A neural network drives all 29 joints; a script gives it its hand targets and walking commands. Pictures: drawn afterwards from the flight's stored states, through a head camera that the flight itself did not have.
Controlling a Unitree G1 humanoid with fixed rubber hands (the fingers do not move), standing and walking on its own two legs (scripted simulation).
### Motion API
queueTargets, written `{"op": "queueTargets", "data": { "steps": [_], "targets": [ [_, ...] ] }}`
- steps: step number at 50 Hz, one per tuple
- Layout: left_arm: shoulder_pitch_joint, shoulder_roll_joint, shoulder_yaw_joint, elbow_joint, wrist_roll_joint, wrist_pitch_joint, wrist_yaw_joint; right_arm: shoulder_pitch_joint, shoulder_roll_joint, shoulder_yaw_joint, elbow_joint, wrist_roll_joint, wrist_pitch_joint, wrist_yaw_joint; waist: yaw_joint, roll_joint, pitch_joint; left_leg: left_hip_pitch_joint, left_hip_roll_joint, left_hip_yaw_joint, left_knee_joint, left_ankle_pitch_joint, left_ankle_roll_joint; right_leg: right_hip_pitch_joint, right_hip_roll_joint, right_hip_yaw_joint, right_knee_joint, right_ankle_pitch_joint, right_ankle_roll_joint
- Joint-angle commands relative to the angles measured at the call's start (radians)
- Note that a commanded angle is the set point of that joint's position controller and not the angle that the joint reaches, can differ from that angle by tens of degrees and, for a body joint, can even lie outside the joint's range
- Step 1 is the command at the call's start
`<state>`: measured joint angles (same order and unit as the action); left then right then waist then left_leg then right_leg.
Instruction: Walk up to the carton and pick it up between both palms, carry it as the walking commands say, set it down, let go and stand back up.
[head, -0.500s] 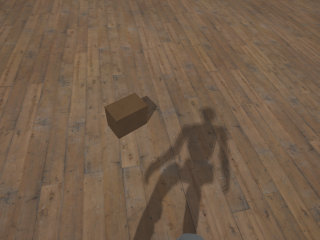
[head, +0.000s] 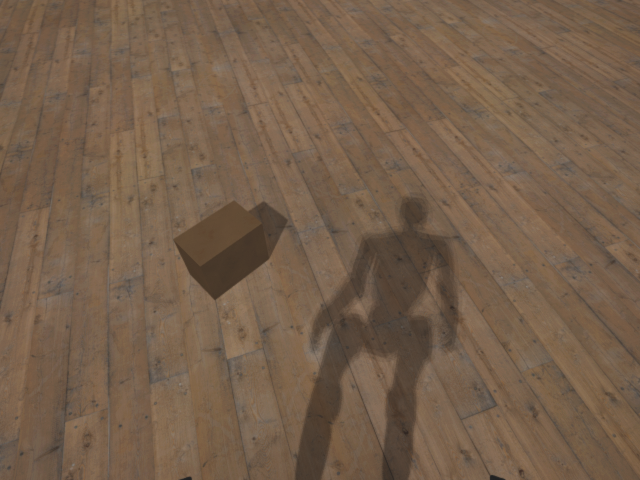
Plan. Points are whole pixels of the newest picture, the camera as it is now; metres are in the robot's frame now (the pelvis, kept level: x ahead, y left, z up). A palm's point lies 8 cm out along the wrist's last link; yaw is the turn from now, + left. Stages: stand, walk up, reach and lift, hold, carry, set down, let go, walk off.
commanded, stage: walk up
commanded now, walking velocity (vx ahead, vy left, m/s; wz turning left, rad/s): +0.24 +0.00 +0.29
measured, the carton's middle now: (224, 249) +0.92 +0.41 -0.66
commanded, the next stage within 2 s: none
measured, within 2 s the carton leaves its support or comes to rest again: neither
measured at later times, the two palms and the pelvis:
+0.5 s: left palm out of the picture +0.11 +0.23 -0.12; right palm out of the picture +0.13 -0.26 -0.15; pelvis +0.08 -0.02 +0.00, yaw +11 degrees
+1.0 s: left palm (197, 466) +0.15 +0.19 -0.13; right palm (504, 349) +0.34 -0.28 -0.15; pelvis +0.22 -0.06 -0.01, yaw +27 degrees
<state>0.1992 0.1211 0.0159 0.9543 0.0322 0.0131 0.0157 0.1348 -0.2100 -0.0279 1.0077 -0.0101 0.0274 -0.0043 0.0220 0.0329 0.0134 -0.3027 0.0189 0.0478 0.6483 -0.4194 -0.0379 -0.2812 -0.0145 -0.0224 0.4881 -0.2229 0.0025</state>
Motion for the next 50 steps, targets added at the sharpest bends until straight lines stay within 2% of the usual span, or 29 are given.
{"op": "queueTargets", "data": {
  "steps": [1, 2, 4, 5, 6, 8, 10, 12, 16, 18, 19, 20, 23, 25, 29, 31, 32, 33, 34, 35, 38, 40, 43, 45, 46, 47, 48, 49, 50],
  "targets": [
    [-0.061, 0.164, 0.03, -0.132, -0.008, -0.014, 0.001, 0.233, -0.137, -0.035, 0.001, -0.027, -0.03, 0.001, -0.088, 0.059, -0.059, 0.227, 0.185, -0.316, -0.321, -0.147, 0.127, -0.191, -0.068, 0.016, 0.127, -0.311, -0.01],
    [-0.111, 0.131, 0.022, -0.144, -0.009, -0.011, -0.009, 0.224, -0.207, -0.057, -0.026, -0.032, -0.032, -0.001, -0.107, 0.288, 0.045, 0.26, 0.341, -0.569, -0.573, -0.474, 0.195, -0.419, 0.03, -0.032, 0.372, -0.333, 0.026],
    [-0.087, 0.136, 0.018, -0.123, -0.019, -0.014, -0.004, 0.128, -0.166, -0.022, -0.054, -0.008, -0.036, -0.026, -0.045, 0.136, 0.141, 0.135, 0.329, -0.483, -0.546, 0.032, 0.225, -0.333, -0.032, 0.036, 0.452, -0.172, 0.062],
    [-0.027, 0.155, 0.026, -0.101, -0.029, -0.015, 0.005, 0.098, -0.145, 0.007, -0.088, -0.012, -0.041, -0.033, -0.003, 0.138, 0.144, 0.04, 0.284, -0.397, -0.413, 0.662, 0.221, -0.182, -0.017, 0.033, 0.44, -0.237, 0.075],
    [-0.009, 0.177, 0.038, -0.105, -0.027, -0.012, 0.017, 0.122, -0.157, -0.012, -0.08, -0.018, -0.044, -0.031, -0.003, 0.165, 0.115, 0.068, 0.25, -0.37, -0.354, 0.857, 0.203, -0.139, -0.008, 0.029, 0.39, -0.262, 0.063],
    [0.008, 0.176, 0.036, -0.093, -0.009, -0.009, 0.006, 0.085, -0.141, -0.035, -0.083, -0.009, -0.045, -0.019, 0.004, 0.155, 0.06, 0.115, 0.207, -0.324, -0.384, 0.513, 0.201, -0.143, -0.002, -0.015, 0.38, -0.181, 0.054],
    [-0.037, 0.194, 0.045, -0.119, -0.012, 0.004, 0.018, 0.148, -0.167, -0.034, -0.08, -0.017, -0.038, -0.031, -0.02, 0.18, 0.063, 0.179, 0.195, -0.304, -0.284, 0.915, 0.193, -0.155, -0.001, -0.009, 0.304, -0.213, 0.051],
    [-0.036, 0.152, 0.037, -0.118, -0.016, 0.008, 0.021, 0.225, -0.141, -0.029, -0.062, -0.008, -0.032, -0.041, -0.042, 0.169, 0.009, 0.249, 0.193, -0.252, -0.244, 1.012, 0.172, -0.131, 0.001, -0.035, 0.206, -0.166, 0.045],
    [0.011, 0.144, 0.022, -0.075, -0.011, 0.004, 0.013, 0.184, -0.147, -0.03, -0.069, 0.007, -0.023, -0.046, -0.026, 0.073, -0.105, 0.251, 0.177, -0.172, -0.195, 0.734, 0.109, 0.072, -0.019, -0.054, -0.08, 0.094, 0.024],
    [0.053, 0.239, 0.057, -0.074, 0.003, -0.007, 0.021, 0.226, -0.033, 0.004, -0.072, 0.007, -0.022, -0.036, -0.015, -0.159, -0.123, -0.044, 0.023, -0.134, -0.05, 0.342, 0.035, 0.345, -0.237, 0.162, -0.12, 0.406, -0.028],
    [0.097, 0.301, 0.076, -0.071, -0.007, 0.003, 0.026, 0.201, -0.043, -0.006, -0.086, 0.005, -0.013, -0.028, 0.018, -0.267, -0.113, -0.148, -0.051, -0.079, 0.11, -0.016, 0.03, 0.352, -0.373, 0.249, -0.137, 0.378, -0.125],
    [0.104, 0.328, 0.092, -0.086, 0.005, 0.005, 0.03, 0.132, -0.096, -0.018, -0.105, 0.004, 0.004, -0.019, 0.044, -0.304, -0.044, -0.219, -0.025, -0.061, 0.319, -0.155, 0.021, 0.287, -0.439, 0.316, -0.172, 0.26, -0.195],
    [0.054, 0.26, 0.065, -0.093, -0.003, -0.004, 0.036, 0.089, -0.114, -0.036, -0.109, -0.01, 0.011, -0.007, 0.006, -0.138, 0.02, -0.243, 0.04, -0.083, 0.453, -0.059, 0.018, 0.145, -0.366, 0.168, -0.203, 0.261, -0.172],
    [0.018, 0.251, 0.076, -0.102, 0.012, 0.009, -0.002, 0.146, -0.137, -0.034, -0.077, -0.014, 0.013, 0.002, -0.008, -0.365, -0.033, -0.205, 0.03, -0.019, 0.326, -0.002, 0.02, 0.124, -0.21, 0.039, -0.268, -0.32, -0.127],
    [0.064, 0.233, 0.076, -0.102, 0.015, 0.015, -0.004, 0.094, -0.069, -0.002, -0.094, -0.024, 0.007, -0.008, 0.013, -0.2, 0.031, -0.152, 0.017, 0.065, 0.052, -0.054, 0.024, 0.113, -0.204, -0.077, -0.171, -0.151, -0.149],
    [0.065, 0.236, 0.064, -0.102, 0.013, 0.015, -0.005, 0.157, -0.07, -0.012, -0.072, -0.024, -0.003, -0.016, -0.031, -0.091, -0.019, 0.027, -0.013, 0.092, -0.063, -0.002, 0.037, 0.011, -0.186, -0.075, -0.077, -0.27, -0.13],
    [0.042, 0.213, 0.059, -0.115, 0.013, 0.018, -0.006, 0.248, -0.106, -0.03, -0.034, -0.022, -0.003, -0.023, -0.08, -0.032, -0.041, 0.157, 0.007, 0.046, -0.094, 0.028, 0.064, -0.095, -0.157, -0.117, 0.011, -0.346, -0.095],
    [0.015, 0.174, 0.049, -0.138, 0.004, 0.012, -0.008, 0.325, -0.182, -0.052, -0.025, -0.032, -0.002, -0.032, -0.139, 0.191, -0.016, 0.233, 0.189, -0.234, -0.225, -0.077, 0.13, -0.285, -0.097, -0.197, 0.195, -0.33, -0.036],
    [-0.069, 0.14, 0.053, -0.204, 0.012, 0.015, -0.017, 0.393, -0.283, -0.077, -0.043, -0.051, -0.003, -0.047, -0.179, 0.359, 0.034, 0.213, 0.463, -0.727, -0.469, -0.262, 0.236, -0.504, 0.003, -0.132, 0.537, -0.361, 0.018],
    [-0.111, 0.174, 0.062, -0.212, 0.022, 0.025, -0.023, 0.348, -0.3, -0.081, -0.052, -0.034, 0.006, -0.063, -0.155, 0.292, 0.09, 0.137, 0.499, -0.799, -0.544, -0.308, 0.278, -0.499, -0.029, 0.018, 0.675, -0.307, 0.029],
    [-0.009, 0.191, 0.057, -0.156, 0.001, 0.006, -0.032, 0.167, -0.228, -0.078, -0.099, -0.016, -0.023, -0.063, -0.074, 0.148, 0.027, 0.128, 0.38, -0.517, -0.408, 0.079, 0.265, -0.402, -0.088, 0.076, 0.724, -0.138, 0.044],
    [0.041, 0.183, 0.045, -0.132, -0.005, -0.006, -0.039, 0.052, -0.171, -0.064, -0.112, -0.006, -0.028, -0.042, -0.011, 0.224, -0.014, 0.079, 0.274, -0.347, -0.395, -0.069, 0.17, -0.268, -0.116, 0.045, 0.473, -0.151, 0.035],
    [0.012, 0.168, 0.041, -0.138, -0.013, -0.023, -0.048, 0.099, -0.192, -0.065, -0.081, -0.017, -0.027, -0.004, -0.021, 0.291, 0.012, -0.089, 0.185, -0.267, -0.422, -0.224, 0.155, -0.028, -0.027, -0.1, 0.189, -0.29, 0.041],
    [0.175, 0.135, 0.046, -0.063, -0.017, -0.046, -0.034, 0.066, -0.201, -0.066, -0.071, -0.017, -0.033, 0.009, 0.059, 0.172, 0.018, -0.201, 0.132, -0.194, -0.314, -0.26, 0.149, 0.192, 0.026, -0.203, 0.04, -0.139, 0.055],
    [0.339, 0.162, 0.062, 0.008, -0.016, -0.054, -0.019, 0.023, -0.187, -0.064, -0.089, -0.014, -0.035, 0.014, 0.132, -0.004, -0.019, -0.288, 0.052, -0.141, -0.135, -0.265, 0.139, 0.382, 0.037, -0.236, -0.01, -0.083, 0.069],
    [0.489, 0.231, 0.082, 0.054, -0.007, -0.068, -0.003, -0.041, -0.102, -0.041, -0.138, -0.017, -0.05, 0.015, 0.213, -0.29, -0.048, -0.492, -0.027, -0.038, 0.191, -0.25, 0.102, 0.511, -0.191, 0.039, -0.173, -0.262, 0.037],
    [0.484, 0.305, 0.08, 0.043, 0.011, -0.074, 0.004, -0.086, -0.021, -0.014, -0.202, -0.024, -0.062, 0.014, 0.175, -0.477, 0.006, -0.601, -0.016, -0.04, 0.477, -0.173, 0.061, 0.38, -0.455, 0.488, -0.377, -0.626, -0.028],
    [0.39, 0.312, 0.064, 0.005, 0.012, -0.074, 0.004, -0.126, -0.061, -0.022, -0.217, -0.031, -0.063, 0.023, 0.131, -0.292, 0.086, -0.669, 0.041, -0.087, 0.562, -0.089, 0.069, 0.317, -0.497, 0.578, -0.436, -0.752, -0.096],
    [0.298, 0.275, 0.055, -0.02, 0.009, -0.086, 0.001, -0.12, -0.066, -0.028, -0.209, -0.037, -0.069, 0.036, 0.081, -0.218, 0.109, -0.642, 0.075, -0.112, 0.583, 0.032, 0.065, 0.248, -0.465, 0.573, -0.445, -0.715, -0.124]
  ]
}}
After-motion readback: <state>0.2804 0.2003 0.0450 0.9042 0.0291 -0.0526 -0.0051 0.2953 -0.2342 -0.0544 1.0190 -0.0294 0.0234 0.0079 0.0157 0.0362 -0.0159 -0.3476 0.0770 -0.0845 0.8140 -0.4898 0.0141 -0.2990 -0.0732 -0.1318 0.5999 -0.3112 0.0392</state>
